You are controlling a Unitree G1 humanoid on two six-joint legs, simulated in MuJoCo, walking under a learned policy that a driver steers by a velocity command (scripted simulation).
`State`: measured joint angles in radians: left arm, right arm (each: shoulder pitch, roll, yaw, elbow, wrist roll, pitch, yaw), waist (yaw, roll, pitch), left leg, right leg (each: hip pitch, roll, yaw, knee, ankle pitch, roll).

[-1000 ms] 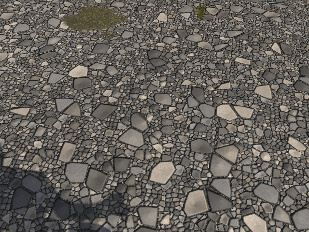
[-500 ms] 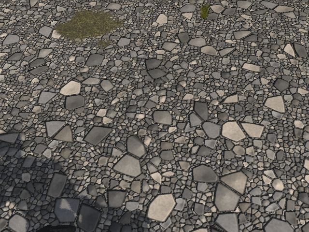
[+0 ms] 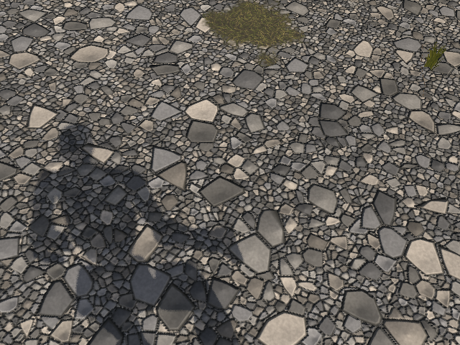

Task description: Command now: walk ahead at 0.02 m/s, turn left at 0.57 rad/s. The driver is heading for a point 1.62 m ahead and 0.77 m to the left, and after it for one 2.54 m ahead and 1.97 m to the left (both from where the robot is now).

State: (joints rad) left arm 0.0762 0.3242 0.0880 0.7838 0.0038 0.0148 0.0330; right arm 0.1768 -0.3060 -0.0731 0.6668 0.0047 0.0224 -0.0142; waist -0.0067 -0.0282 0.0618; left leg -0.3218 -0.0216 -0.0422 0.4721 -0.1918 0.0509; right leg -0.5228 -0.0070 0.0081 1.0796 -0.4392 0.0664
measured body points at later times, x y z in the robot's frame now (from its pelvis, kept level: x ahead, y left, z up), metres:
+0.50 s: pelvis +0.01 -0.04 +0.00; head +0.05 -0.05 +0.45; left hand +0.05 +0.27 -0.10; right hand +0.23 -0.29 -0.11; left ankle -0.05 +0.09 -0.66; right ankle +0.04 -0.15 -0.74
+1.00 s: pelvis -0.02 +0.02 +0.00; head +0.00 +0.07 +0.45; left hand -0.05 +0.35 -0.11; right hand +0.28 -0.13 -0.07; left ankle -0.05 +0.10 -0.74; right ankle +0.09 -0.11 -0.68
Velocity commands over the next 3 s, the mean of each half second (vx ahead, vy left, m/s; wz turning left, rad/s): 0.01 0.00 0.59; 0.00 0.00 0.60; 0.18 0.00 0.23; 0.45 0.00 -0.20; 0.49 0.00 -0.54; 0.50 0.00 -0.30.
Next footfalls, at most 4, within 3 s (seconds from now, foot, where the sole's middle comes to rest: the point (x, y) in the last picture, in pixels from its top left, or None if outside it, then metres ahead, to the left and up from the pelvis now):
0.28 right None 0.08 -0.14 -0.78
0.70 left None -0.02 0.12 -0.78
1.20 right None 0.12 -0.07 -0.78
1.56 left None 0.04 0.22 -0.78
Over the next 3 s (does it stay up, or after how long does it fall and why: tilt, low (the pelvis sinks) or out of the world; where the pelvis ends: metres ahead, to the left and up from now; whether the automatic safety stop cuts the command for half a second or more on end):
stays up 0.73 0.43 -0.01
